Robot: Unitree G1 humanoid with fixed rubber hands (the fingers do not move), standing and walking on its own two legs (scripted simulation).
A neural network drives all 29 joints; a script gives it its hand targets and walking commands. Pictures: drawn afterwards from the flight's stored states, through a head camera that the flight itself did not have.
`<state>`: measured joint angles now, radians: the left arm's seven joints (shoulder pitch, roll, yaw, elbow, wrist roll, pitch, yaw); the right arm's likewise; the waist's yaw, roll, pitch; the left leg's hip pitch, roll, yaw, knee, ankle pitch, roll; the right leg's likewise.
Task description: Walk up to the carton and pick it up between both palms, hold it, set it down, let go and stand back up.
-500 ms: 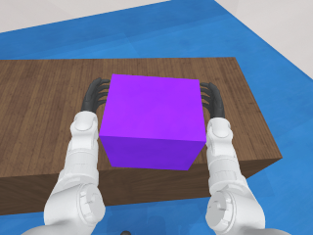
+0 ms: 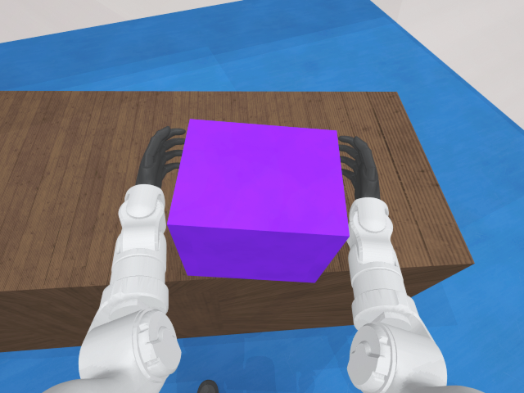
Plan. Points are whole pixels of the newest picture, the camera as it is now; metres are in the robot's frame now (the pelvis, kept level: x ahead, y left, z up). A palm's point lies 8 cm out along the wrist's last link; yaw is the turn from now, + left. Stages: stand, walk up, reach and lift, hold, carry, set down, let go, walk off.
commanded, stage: set down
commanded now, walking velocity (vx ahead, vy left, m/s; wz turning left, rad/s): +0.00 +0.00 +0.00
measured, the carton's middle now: (257, 207) +0.39 +0.01 -0.01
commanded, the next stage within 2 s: none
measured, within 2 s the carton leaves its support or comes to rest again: neither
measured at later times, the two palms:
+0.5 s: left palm (130, 178) +0.41 +0.22 +0.04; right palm (363, 182) +0.42 -0.16 +0.05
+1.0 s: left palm (114, 145) +0.42 +0.22 +0.11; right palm (429, 159) +0.41 -0.23 +0.12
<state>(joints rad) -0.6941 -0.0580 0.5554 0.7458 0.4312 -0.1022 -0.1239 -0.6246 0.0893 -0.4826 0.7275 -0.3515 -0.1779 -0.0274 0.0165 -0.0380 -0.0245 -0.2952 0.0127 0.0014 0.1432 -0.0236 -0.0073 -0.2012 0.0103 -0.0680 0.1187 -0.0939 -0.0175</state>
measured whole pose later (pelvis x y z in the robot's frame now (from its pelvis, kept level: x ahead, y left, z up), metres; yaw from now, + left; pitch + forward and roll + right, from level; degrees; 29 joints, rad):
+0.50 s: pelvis -0.01 +0.02 -0.01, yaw -5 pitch +22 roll -1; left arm -0.80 0.20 0.23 1.26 -0.05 -0.31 0.04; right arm -0.87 -0.18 0.01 1.28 0.22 -0.27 -0.10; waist 0.07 0.00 -0.28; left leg -0.63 0.03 0.07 0.34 -0.09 0.02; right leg -0.54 0.02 0.02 0.26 -0.11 0.01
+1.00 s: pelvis -0.04 +0.01 -0.02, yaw -4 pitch +18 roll -1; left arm -0.98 0.38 -0.10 1.27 -0.40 -0.16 0.02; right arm -1.06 -0.38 0.18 1.33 0.46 -0.08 0.01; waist 0.03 -0.01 -0.25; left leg -0.64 0.05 0.04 0.41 -0.10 0.00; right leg -0.56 0.04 -0.01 0.38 -0.14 -0.01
